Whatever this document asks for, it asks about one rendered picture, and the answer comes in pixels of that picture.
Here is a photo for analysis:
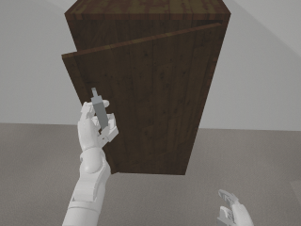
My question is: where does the handle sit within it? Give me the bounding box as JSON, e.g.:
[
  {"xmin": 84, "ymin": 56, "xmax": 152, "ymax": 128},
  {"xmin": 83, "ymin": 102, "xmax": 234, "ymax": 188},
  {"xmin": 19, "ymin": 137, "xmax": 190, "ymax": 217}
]
[{"xmin": 90, "ymin": 88, "xmax": 109, "ymax": 130}]

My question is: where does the robot left hand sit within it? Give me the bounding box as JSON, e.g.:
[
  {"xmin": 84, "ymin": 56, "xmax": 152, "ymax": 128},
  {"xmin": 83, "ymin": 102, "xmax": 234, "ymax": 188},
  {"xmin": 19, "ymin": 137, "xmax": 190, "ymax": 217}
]
[{"xmin": 77, "ymin": 100, "xmax": 119, "ymax": 151}]

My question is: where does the robot right hand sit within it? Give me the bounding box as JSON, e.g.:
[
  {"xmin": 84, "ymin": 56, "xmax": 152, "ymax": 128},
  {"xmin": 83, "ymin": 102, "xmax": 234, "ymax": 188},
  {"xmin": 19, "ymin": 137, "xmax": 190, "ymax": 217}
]
[{"xmin": 217, "ymin": 189, "xmax": 254, "ymax": 226}]

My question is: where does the cupboard door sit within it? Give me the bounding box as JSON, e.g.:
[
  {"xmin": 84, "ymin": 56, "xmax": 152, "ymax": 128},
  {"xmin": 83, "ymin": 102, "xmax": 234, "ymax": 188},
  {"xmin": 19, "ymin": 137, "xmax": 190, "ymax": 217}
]
[{"xmin": 61, "ymin": 23, "xmax": 222, "ymax": 174}]

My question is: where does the left robot forearm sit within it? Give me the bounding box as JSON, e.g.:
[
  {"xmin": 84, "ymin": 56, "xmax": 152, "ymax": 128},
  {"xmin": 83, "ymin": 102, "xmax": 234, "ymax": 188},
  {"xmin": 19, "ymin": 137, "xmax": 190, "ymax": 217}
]
[{"xmin": 62, "ymin": 147, "xmax": 111, "ymax": 226}]

